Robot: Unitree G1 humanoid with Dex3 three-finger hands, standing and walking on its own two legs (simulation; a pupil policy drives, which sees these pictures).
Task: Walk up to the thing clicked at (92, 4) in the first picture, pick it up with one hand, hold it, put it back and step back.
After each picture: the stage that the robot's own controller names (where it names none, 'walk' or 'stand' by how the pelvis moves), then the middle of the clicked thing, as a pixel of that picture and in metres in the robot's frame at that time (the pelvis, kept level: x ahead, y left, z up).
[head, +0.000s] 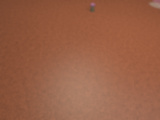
stand; (92, 7) +2.23 -0.17 -0.72
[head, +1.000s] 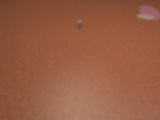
walk; (79, 24) +2.09 +0.17 -0.70
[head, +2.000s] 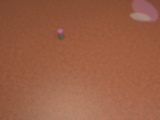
walk; (60, 34) +1.46 +0.33 -0.71
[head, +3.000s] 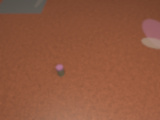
walk; (60, 70) +0.96 +0.27 -0.72
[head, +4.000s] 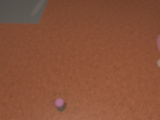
walk; (60, 105) +0.56 +0.23 -0.71
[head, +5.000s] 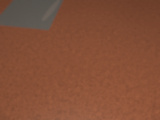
stand; out of the picture +0.39 +0.18 -0.71
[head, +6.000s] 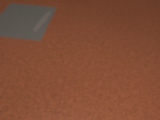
stand; out of the picture +0.36 +0.16 -0.72
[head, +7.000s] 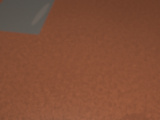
stand; out of the picture +0.35 +0.17 -0.73
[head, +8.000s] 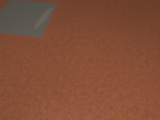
stand; out of the picture +0.36 +0.16 -0.73
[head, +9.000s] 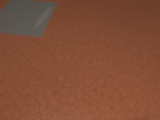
stand; out of the picture +0.34 +0.17 -0.73
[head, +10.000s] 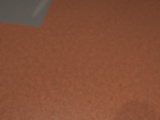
go down; out of the picture +0.36 +0.16 -0.72
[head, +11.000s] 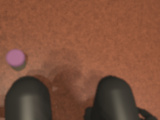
go down; (17, 61) +0.42 +0.23 -0.29
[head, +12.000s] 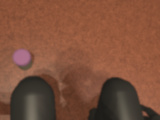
close in; (23, 60) +0.42 +0.23 -0.29
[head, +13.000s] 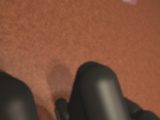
close in; out of the picture +0.40 +0.27 -0.22
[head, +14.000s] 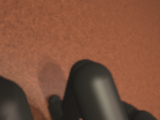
close; out of the picture +0.40 +0.28 -0.22
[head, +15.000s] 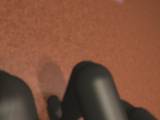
lift; out of the picture +0.38 +0.27 -0.23
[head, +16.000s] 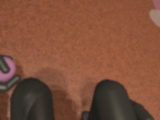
lift; (2, 74) +0.33 +0.26 -0.10
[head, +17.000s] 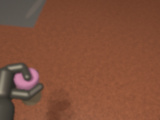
hold; (29, 87) +0.32 +0.18 +0.04
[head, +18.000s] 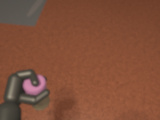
hold; (37, 93) +0.32 +0.16 +0.00
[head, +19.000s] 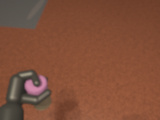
hold; (39, 93) +0.32 +0.16 +0.00
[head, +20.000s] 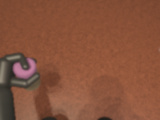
crouch; (28, 75) +0.38 +0.18 -0.06
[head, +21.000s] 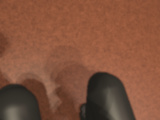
lower; out of the picture +0.47 +0.28 -0.11
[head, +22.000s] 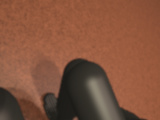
lower; out of the picture +0.43 +0.29 -0.23
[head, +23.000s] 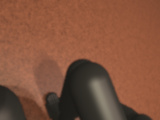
lower; out of the picture +0.43 +0.30 -0.23
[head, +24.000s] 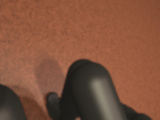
lower; out of the picture +0.43 +0.30 -0.23
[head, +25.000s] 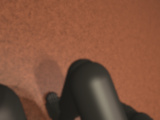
lower; out of the picture +0.43 +0.30 -0.23
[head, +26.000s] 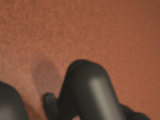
open; out of the picture +0.42 +0.29 -0.23
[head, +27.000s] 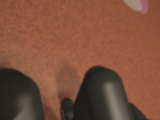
stand; out of the picture +0.42 +0.27 -0.25
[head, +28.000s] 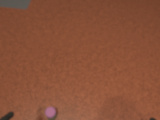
stand; (51, 114) +0.40 +0.18 -0.61
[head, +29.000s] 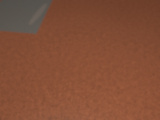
stand; out of the picture +0.40 +0.18 -0.67
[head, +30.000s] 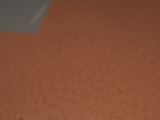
stand; out of the picture +0.39 +0.17 -0.67
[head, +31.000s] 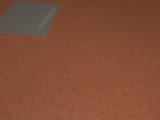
stand; out of the picture +0.42 +0.16 -0.72
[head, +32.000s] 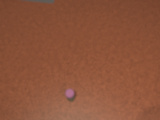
walk; (70, 95) +0.51 +0.15 -0.70
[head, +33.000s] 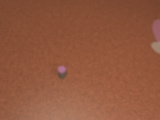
walk; (61, 72) +0.76 +0.11 -0.70
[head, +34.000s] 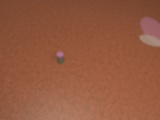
stand; (60, 58) +1.03 +0.20 -0.70
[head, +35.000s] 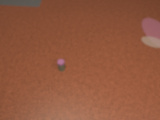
stand; (61, 65) +0.97 +0.21 -0.71
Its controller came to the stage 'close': yes
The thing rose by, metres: 0.71
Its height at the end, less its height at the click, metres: +0.00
